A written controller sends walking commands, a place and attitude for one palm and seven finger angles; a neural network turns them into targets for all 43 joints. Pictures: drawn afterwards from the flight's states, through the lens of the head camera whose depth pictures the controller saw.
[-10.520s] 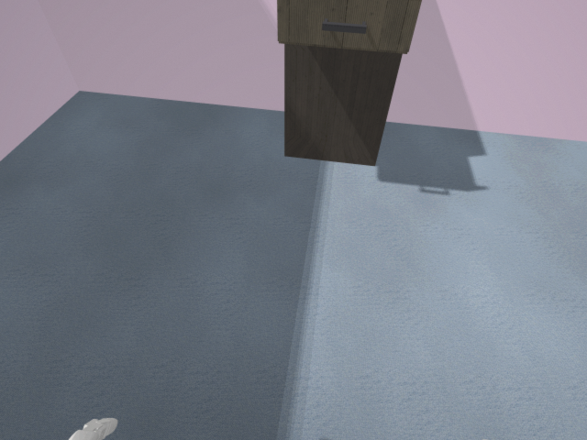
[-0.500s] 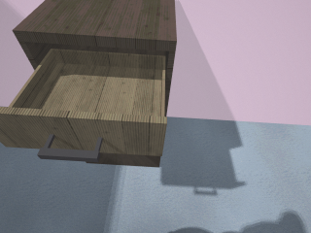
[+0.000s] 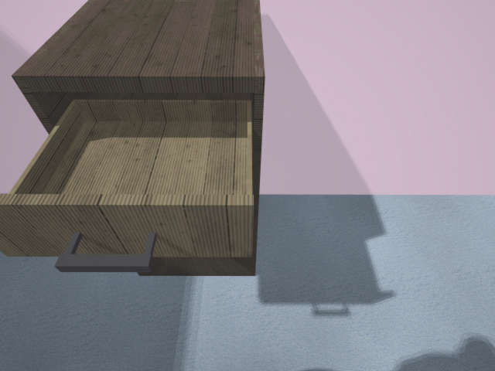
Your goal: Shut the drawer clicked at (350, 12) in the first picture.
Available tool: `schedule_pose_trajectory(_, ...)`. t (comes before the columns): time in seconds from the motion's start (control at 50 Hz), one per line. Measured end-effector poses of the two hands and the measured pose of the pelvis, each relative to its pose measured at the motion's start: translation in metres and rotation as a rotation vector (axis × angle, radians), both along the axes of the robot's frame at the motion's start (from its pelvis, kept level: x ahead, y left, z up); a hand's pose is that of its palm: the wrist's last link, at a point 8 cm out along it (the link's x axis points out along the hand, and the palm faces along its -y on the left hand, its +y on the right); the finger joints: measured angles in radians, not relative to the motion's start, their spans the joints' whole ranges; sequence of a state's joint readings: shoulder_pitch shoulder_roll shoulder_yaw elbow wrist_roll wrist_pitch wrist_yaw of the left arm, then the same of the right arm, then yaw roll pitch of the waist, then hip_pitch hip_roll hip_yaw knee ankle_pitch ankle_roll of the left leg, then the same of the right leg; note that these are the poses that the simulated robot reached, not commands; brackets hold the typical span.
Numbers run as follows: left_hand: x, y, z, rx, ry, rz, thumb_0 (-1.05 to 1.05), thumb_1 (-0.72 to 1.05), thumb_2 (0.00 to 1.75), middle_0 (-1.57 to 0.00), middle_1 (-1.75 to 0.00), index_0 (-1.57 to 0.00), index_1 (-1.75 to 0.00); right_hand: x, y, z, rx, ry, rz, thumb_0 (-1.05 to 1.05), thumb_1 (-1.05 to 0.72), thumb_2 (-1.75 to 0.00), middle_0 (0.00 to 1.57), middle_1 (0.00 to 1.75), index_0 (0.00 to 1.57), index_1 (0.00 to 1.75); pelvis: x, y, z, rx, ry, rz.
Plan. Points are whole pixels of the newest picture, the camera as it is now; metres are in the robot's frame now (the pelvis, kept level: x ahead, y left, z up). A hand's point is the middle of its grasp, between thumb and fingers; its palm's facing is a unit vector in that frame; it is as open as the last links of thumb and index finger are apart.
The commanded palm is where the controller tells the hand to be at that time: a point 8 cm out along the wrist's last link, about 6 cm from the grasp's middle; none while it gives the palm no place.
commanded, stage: come to a stop and stand still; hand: left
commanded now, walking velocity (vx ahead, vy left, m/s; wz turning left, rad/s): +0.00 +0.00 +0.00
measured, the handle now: (109, 251) +0.28 +0.24 +0.05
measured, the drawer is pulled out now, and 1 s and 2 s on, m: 0.29 0.29 0.29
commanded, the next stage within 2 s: look again from close up in 0.24 s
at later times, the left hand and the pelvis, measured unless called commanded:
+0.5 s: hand out of the picture +0.02 +0.18 -0.17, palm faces -0.01 -0.98 -0.20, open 7.4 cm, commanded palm none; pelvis +0.01 +0.01 +0.01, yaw -1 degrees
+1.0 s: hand out of the picture +0.06 +0.19 -0.14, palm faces +0.13 -0.96 -0.24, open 7.2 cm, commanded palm +0.11 +0.22 -0.05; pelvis +0.01 +0.01 +0.00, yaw +0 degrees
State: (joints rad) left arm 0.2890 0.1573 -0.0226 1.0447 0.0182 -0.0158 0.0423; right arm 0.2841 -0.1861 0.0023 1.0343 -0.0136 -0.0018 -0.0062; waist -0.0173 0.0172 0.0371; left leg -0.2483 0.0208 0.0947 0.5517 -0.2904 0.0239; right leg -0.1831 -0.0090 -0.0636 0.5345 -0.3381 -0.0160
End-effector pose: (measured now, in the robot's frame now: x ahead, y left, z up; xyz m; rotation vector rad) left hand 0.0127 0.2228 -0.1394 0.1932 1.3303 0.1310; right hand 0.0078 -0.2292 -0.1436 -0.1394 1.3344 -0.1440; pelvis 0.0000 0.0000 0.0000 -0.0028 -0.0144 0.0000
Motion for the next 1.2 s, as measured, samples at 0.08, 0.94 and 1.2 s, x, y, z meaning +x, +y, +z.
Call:
schedule_pose_trajectory(0.08, 0.01, 0.005, 0.001, 0.007, -0.022, 0.0, 0.01, 0.92, 0.89, -0.2, -0.29, -0.2, -0.3, -0.003, 0.008, -0.002, 0.013, 0.014, 0.003, 0.0, -0.91, -0.9, 0.19, 0.29, 0.2, 0.3, 0.003, 0.002, 0.0, 0.004, -0.01, -0.002)
schedule_pose_trajectory(0.94, -0.008, 0.001, -0.002, -0.029, 0.084, 0.032, 0.0, 0.91, 0.89, -0.2, -0.29, -0.2, -0.3, 0.009, 0.017, 0.006, -0.008, 0.059, 0.001, 0.01, -0.92, -0.9, 0.19, 0.29, 0.2, 0.3, 0.017, 0.009, 0.007, 0.009, -0.001, -0.01)
schedule_pose_trajectory(1.2, 0.143, -0.008, 0.145, -0.106, -1.194, 0.0, 0.01, 0.94, 0.89, -0.32, -0.43, -0.27, -0.43, 0.125, -0.028, 0.046, -0.073, -0.684, 0.089, 0.01, -0.91, -0.9, 0.2, 0.29, 0.2, 0.3, -0.02, -0.009, -0.025, 0.017, 0.124, 0.021)
